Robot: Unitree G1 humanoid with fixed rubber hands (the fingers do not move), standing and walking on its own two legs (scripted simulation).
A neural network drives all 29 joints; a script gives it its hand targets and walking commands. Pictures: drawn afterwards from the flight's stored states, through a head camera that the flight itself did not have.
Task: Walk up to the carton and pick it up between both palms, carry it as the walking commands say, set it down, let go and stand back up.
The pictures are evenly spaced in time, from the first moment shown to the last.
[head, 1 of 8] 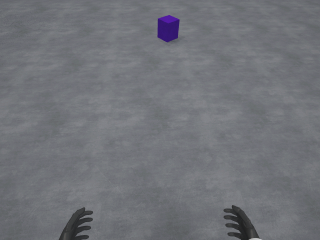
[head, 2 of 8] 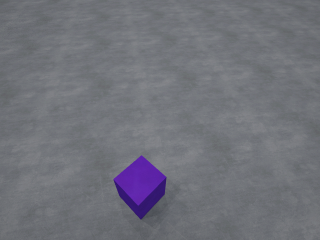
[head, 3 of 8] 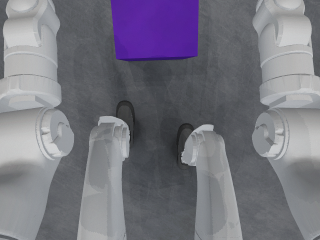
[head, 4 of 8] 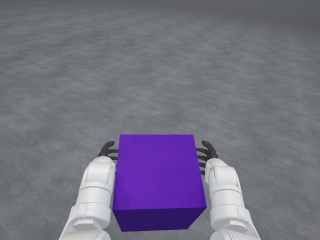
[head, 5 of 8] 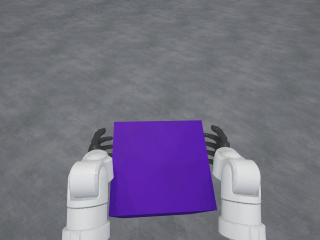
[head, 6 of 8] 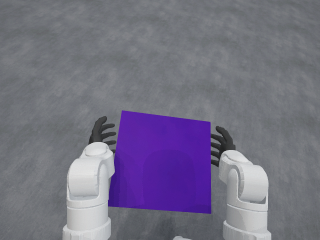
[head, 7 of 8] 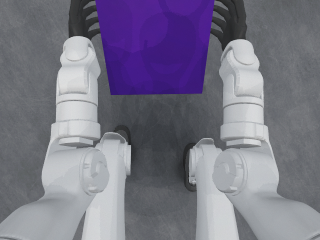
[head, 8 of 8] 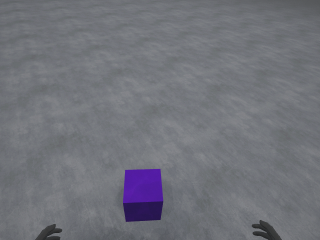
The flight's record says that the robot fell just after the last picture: no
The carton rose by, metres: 0.65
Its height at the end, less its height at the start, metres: +0.00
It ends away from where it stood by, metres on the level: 2.83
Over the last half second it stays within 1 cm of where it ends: yes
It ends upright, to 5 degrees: yes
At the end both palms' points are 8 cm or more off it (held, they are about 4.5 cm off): yes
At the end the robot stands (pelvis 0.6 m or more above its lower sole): yes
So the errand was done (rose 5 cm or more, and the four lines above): yes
